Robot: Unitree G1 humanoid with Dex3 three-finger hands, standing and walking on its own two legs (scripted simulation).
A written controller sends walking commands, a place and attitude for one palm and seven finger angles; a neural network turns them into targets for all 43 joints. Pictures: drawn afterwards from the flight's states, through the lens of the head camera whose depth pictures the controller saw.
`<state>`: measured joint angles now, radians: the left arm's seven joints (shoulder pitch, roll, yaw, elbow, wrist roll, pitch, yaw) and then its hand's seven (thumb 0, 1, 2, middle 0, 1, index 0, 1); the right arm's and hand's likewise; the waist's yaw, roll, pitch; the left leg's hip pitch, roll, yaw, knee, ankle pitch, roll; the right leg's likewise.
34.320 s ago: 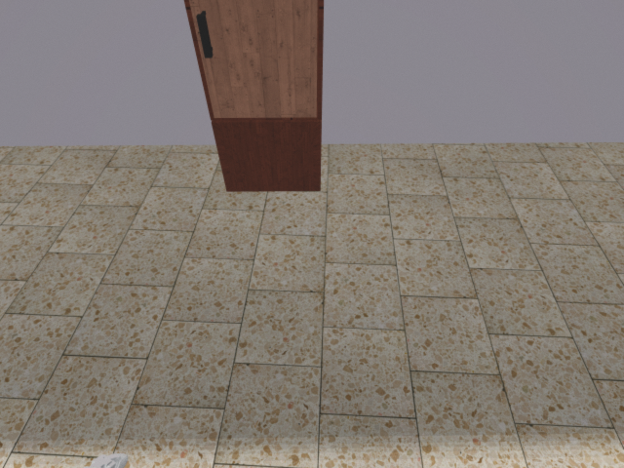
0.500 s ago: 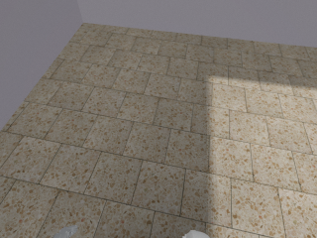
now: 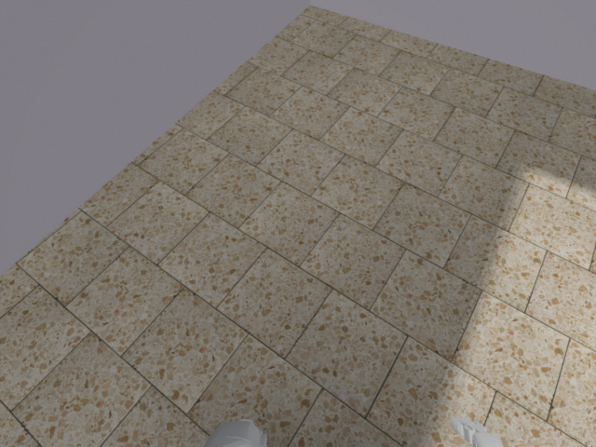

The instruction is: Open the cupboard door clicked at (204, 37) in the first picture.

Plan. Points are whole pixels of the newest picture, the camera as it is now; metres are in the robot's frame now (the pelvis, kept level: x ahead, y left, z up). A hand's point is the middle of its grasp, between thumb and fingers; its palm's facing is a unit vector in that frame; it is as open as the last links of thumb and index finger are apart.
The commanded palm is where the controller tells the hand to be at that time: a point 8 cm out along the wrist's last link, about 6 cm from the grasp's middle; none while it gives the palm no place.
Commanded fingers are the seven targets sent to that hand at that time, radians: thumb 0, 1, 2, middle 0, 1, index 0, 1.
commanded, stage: turn to face it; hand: left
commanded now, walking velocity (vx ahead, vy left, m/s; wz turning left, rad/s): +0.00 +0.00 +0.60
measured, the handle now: out of the picture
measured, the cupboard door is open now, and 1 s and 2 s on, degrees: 43 43 43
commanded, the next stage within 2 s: none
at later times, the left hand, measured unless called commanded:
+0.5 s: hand out of the picture +0.11 +0.20 -0.14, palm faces +0.25 -0.91 -0.32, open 7.3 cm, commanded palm none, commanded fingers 0.00 0.90 0.90 -0.20 -0.30 -0.20 -0.30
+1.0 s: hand out of the picture -0.01 +0.21 -0.17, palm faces +0.59 -0.76 -0.27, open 7.4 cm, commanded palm none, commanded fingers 0.00 0.90 0.90 -0.20 -0.30 -0.20 -0.30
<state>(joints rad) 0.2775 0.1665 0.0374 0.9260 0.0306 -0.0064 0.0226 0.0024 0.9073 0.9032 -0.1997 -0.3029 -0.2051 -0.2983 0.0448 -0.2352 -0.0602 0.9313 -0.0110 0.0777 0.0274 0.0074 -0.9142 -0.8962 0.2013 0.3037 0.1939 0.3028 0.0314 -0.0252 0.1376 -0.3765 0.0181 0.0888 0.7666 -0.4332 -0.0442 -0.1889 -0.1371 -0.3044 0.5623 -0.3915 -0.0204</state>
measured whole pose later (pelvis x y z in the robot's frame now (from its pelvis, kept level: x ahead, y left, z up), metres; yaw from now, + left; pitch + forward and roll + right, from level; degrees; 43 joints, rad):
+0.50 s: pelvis +0.04 -0.04 -0.01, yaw +17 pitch +1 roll +1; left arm 0.11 0.21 0.04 0.84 0.02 -0.01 0.02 0.00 0.91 0.90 -0.20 -0.30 -0.20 -0.30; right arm 0.18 -0.27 -0.09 0.95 -0.02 0.07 0.00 0.01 -0.91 -0.90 0.21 0.30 0.20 0.30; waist -0.03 0.05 0.10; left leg -0.44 -0.03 -0.06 1.01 -0.52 -0.04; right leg -0.31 -0.07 -0.09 0.63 -0.34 0.00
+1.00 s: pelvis +0.06 -0.01 +0.00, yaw +35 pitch +2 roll +0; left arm 0.18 0.26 0.08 0.92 0.02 0.05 0.02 0.01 0.91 0.90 -0.19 -0.30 -0.20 -0.30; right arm 0.13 -0.22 -0.05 0.90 -0.02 0.03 -0.01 0.00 -0.91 -0.90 0.21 0.30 0.20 0.30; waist 0.01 -0.03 0.10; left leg -0.30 -0.02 0.00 0.54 -0.28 0.03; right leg -0.49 -0.09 -0.03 1.08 -0.45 0.09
